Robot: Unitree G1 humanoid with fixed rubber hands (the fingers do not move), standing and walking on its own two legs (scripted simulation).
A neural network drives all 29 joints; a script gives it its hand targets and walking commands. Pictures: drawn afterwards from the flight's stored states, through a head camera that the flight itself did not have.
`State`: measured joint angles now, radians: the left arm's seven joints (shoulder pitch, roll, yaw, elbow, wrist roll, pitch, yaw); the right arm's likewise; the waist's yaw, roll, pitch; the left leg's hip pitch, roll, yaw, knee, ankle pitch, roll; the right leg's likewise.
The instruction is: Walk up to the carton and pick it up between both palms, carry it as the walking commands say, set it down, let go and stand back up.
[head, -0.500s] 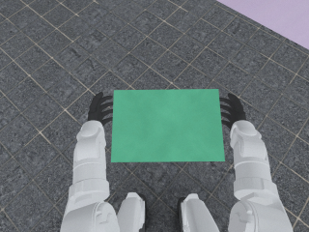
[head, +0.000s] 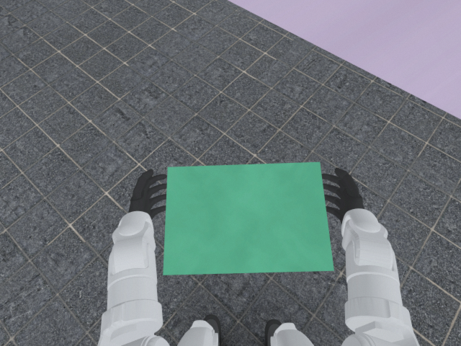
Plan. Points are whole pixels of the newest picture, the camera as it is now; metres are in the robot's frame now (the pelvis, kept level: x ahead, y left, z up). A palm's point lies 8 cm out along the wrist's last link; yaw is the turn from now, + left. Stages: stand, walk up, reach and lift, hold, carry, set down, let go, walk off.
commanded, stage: reach and lift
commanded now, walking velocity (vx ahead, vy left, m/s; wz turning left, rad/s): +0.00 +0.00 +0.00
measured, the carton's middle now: (244, 221) +0.36 +0.00 -0.12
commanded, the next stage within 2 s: hold in 1.82 s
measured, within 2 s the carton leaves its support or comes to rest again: neither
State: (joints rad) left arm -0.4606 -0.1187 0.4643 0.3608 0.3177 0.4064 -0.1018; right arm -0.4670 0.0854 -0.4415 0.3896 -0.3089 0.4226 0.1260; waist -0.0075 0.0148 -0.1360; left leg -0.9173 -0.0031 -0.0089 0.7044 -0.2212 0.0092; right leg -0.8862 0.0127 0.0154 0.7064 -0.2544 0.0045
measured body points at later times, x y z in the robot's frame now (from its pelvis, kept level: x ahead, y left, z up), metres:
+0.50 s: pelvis +0.02 +0.00 +0.04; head +0.07 +0.00 +0.48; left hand +0.35 +0.18 +0.03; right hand +0.35 -0.19 +0.03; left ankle +0.05 +0.11 -0.70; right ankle +0.03 -0.12 -0.70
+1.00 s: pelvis +0.03 -0.01 +0.05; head +0.00 -0.01 +0.50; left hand +0.33 +0.18 +0.09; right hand +0.33 -0.19 +0.09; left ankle +0.05 +0.11 -0.70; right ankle +0.03 -0.12 -0.70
